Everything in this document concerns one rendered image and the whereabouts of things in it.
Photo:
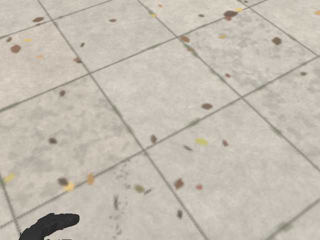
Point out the robot left hand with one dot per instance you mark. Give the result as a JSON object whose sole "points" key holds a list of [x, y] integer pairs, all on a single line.
{"points": [[49, 224]]}

